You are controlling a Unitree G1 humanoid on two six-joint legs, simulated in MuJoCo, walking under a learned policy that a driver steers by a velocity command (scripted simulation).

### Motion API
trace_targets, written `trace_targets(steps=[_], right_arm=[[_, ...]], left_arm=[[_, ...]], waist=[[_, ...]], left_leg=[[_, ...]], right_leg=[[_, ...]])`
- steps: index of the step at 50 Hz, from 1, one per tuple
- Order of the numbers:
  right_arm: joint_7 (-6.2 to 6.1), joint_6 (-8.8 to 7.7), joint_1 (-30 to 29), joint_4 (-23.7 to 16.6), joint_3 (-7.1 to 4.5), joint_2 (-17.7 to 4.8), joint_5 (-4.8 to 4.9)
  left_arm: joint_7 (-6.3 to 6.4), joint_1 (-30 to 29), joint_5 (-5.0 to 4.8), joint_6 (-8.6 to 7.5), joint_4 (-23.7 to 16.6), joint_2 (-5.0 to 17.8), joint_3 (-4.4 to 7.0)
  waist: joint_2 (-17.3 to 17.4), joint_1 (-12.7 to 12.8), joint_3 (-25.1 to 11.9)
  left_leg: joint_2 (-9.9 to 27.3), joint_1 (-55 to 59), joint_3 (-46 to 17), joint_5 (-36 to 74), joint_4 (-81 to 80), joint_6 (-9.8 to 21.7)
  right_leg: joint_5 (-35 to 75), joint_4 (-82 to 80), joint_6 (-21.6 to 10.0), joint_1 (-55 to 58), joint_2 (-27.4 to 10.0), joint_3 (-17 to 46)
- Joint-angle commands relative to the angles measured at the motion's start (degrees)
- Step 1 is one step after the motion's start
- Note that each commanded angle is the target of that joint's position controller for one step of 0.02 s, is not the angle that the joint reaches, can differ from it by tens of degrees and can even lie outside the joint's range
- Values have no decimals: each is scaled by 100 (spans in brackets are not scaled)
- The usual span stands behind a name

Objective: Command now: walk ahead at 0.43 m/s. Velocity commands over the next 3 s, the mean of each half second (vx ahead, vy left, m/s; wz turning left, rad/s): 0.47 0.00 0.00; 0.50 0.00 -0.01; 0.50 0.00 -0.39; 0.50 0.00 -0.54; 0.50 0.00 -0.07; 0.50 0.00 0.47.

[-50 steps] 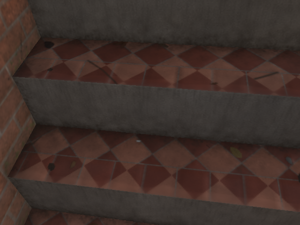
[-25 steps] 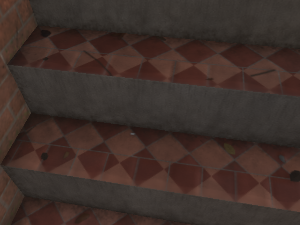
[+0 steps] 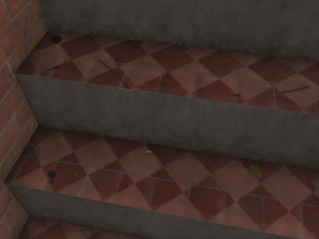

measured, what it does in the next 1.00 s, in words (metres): climbs: right foot 0.23 m higher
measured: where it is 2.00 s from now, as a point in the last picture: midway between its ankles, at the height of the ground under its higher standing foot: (124, 193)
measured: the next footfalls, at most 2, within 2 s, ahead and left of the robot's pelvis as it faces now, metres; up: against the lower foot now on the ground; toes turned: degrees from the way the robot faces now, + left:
right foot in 0.46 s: +0.19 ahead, -0.08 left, +0.23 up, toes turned -11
left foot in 1.04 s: +0.32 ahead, +0.23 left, +0.23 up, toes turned -2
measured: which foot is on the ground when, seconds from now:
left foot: down 0.00-0.52, up 0.54-1.00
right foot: down 0.00-0.12, up 0.14-0.44, down 0.46-1.00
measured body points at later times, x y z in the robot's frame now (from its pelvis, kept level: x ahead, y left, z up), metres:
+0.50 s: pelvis +0.10 +0.02 +0.03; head +0.17 +0.02 +0.47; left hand +0.38 +0.12 -0.03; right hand +0.00 -0.21 -0.11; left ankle -0.04 +0.11 -0.72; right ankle +0.18 -0.07 -0.52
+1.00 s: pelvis +0.25 +0.08 +0.22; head +0.28 +0.09 +0.66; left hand +0.38 +0.33 +0.09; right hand +0.38 -0.17 +0.12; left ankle +0.32 +0.19 -0.39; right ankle +0.16 -0.08 -0.50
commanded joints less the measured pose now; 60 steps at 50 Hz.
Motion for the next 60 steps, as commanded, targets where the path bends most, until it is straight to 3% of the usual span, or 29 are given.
trace_targets(steps=[1, 6, 7, 8, 10, 11, 12, 20, 23, 24, 26, 27, 29, 32, 40, 42, 43, 44, 47, 49, 50, 51, 52, 53, 54, 57, 58, 59, 60], right_arm=[[2, -121, 139, -216, -60, -363, -70], [76, -135, 1384, -112, -362, -974, -186], [19, 47, 2200, 280, -440, -1217, -160], [35, 68, 2331, 433, -333, -1012, -503], [92, -17, 1396, 445, -178, -490, -537], [103, -33, 1153, 341, -177, -658, -672], [117, -26, 794, 258, -94, -524, -554], [-418, 11, 1679, 638, 7, -574, -91], [-464, 148, 1275, 43, -193, -1210, -164], [-303, 34, 1313, -82, -316, -1559, -8], [76, -101, 696, -616, -381, -1399, 219], [231, -113, -602, -1002, -291, -869, -208], [92, 80, -832, -1719, -113, 344, -458], [-199, 597, 461, -1652, -132, 159, -636], [-370, 775, 95, -1772, -308, -84, -145], [-265, 746, -506, -1951, -372, -182, -386], [358, 644, -1739, -2337, 20, -401, -429], [119, 569, -1609, -2470, -271, -25, -363], [106, 640, -1136, -2271, -296, -393, -456], [67, 486, 221, -1997, -233, -210, -316], [685, 770, 903, -1735, 3, -183, -227], [197, 382, 2362, -1447, -444, -674, -329], [825, 653, 2758, -439, -165, -244, -401], [145, 123, 2027, -1013, -301, -67, -323], [40, -108, 1416, -1084, -269, -713, -611], [-89, -23, 392, -1285, -446, -1133, -405], [881, 264, 291, -1397, -157, -909, -452], [169, -105, 543, -1049, -383, -494, -390], [-72, -242, 783, -808, -319, -587, -392]], left_arm=[[21, 258, -25, 21, -323, 917, 295], [-69, -866, -63, -108, -655, 819, 237], [-201, -664, -30, -274, -508, 244, 107], [-237, -281, -387, -441, -297, 47, 45], [-192, -1255, -659, -442, -1147, -160, -159], [114, -2157, 191, -400, -1679, -447, -273], [111, -2118, 341, -365, -1933, -346, -345], [-8, -3116, 444, -33, -3464, -740, -751], [29, -1389, 16, 66, -2695, -473, -706], [-38, -219, 151, 46, -2172, -225, -520], [35, 785, 256, 11, -1703, 772, -71], [291, 542, 156, 122, -1376, 716, -41], [413, -588, 432, 74, -1385, 663, -2], [155, -1348, 488, -18, -964, -217, -186], [92, -488, 293, -651, -647, 855, 154], [136, 108, 426, -650, -687, 976, 255], [-347, -54, 638, -443, -1183, 4, -271], [-12, 253, 624, -640, -858, 1315, 383], [206, -328, 548, -696, -1001, 1049, 273], [87, -1637, 296, -685, -1376, 1080, 215], [-619, -2091, 649, -364, -1832, 1185, 97], [-320, -2359, -30, -503, -1703, 879, 250], [-771, -1854, 477, -144, -1887, 573, 41], [-243, -2711, -230, -353, -1951, -465, -152], [-120, -767, -148, -495, -2118, -928, -185], [-228, -431, 139, -416, -2187, -136, -32], [-337, -706, -395, -425, -2139, 1336, 275], [-284, -1919, 397, -272, -2407, 75, 4], [-322, -2095, 401, -173, -2607, -217, -88]], waist=[[-321, 99, 35], [461, -866, -505], [2051, -915, -789], [1040, -921, -569], [520, -522, 802], [-354, -372, 740], [-688, -92, 623], [432, -161, 156], [622, 493, -1535], [818, 779, -2676], [-1147, 1283, -2920], [-2499, 1338, -2488], [-438, 177, -935], [-213, -1068, 174], [-1035, -781, 87], [-896, -306, -73], [-165, 519, -636], [-992, -118, -335], [-592, -510, -341], [-893, -1362, -641], [-929, -1599, -905], [-722, -2177, -1518], [1188, -1762, 174], [-55, -2074, 92], [349, -281, -62], [-173, 371, -639], [2940, -118, -843], [-484, -368, -190], [-581, -231, 190]], left_leg=[[-140, -1182, 113, 1103, 471, 122], [284, 1962, -577, 4532, -1091, 412], [1516, 3437, -1846, 7481, -893, 1075], [2184, 3087, -2398, 7000, -805, 1961], [2129, 2617, -1565, 4470, -1173, 1538], [1731, 1757, -1089, 3425, -1234, 1127], [1341, 958, -633, 2798, -1571, 747], [982, 835, -452, 4838, -2891, 878], [1108, 1131, 0, 10092, -1394, 1061], [1429, 1591, 188, 12365, -136, 1148], [265, -332, 60, 7793, 3077, 569], [-983, -1960, -210, 1839, 5522, 420], [-1143, -4283, -1508, 770, 8674, 428], [-939, -4111, -986, 1256, 9217, 39], [-970, -4420, -159, 945, 8571, -162], [-768, -5594, -767, 77, 8785, -24], [-731, -6690, -1635, 919, 7870, 170], [-758, -6390, -618, -104, 7861, 126], [-197, -4438, 23, -286, 5760, 19], [143, -1976, 302, 128, 3603, 375], [-192, -686, -528, 2270, 1879, 565], [-6, 820, 345, 2109, 497, 506], [-463, -30, -219, 3636, -1463, 1054], [69, 460, 93, 4121, -1630, 639], [1112, 1227, -1665, 9520, 398, 730], [2069, 497, -3143, 3987, -966, 721], [1783, 1076, -2255, 3911, -520, 2097], [1818, 1019, -2007, 3499, -1091, 1187], [1893, 690, -1605, 3492, -1328, 865]], right_leg=[[1213, -436, -1185, 961, -1615, 1917], [4218, 3093, -213, -1155, -700, 350], [-1352, 6141, 310, -3434, 131, -207], [-2575, 9339, 232, -4653, 377, 913], [-3202, 11642, 69, -7301, 20, 1098], [-2443, 11305, -245, -7078, -101, 1118], [-1960, 10746, -256, -6440, -52, 710], [-2133, 8686, -223, -5840, -952, 41], [-2897, 5603, -293, -2274, -62, -351], [-2368, 5346, -382, -1198, 404, -581], [-1981, 2771, -1273, 301, -1341, 3133], [-2087, 1306, -1114, 449, -1770, 4059], [-704, 1916, -740, -700, -2130, 3630], [-1557, 1899, -157, -2725, -1778, 1892], [451, 356, -632, -1444, -2193, 1010], [897, 417, -657, 393, -2492, 1288], [2009, 1254, -1216, 715, -2374, 1441], [1297, 392, -559, 1644, -2674, 1221], [1139, -151, -252, 589, -2398, 515], [3395, 496, -211, -518, -2043, -447], [5696, 1178, -764, -1137, -1886, 286], [3940, 2977, -348, -667, -1543, -398], [1875, 5212, -857, -2231, -708, -143], [-750, 7342, -284, -2189, 98, 748], [-783, 9135, 351, -4278, 645, 1770], [114, 10144, 466, -4849, 73, 1467], [121, 11432, -45, -6654, 322, 1917], [-304, 11049, 64, -6250, 57, 1463], [-485, 10903, 20, -6487, -49, 1339]])
Over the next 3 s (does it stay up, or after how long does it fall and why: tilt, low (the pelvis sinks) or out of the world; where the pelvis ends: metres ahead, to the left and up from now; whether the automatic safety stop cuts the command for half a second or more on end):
stays up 0.80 -0.02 0.82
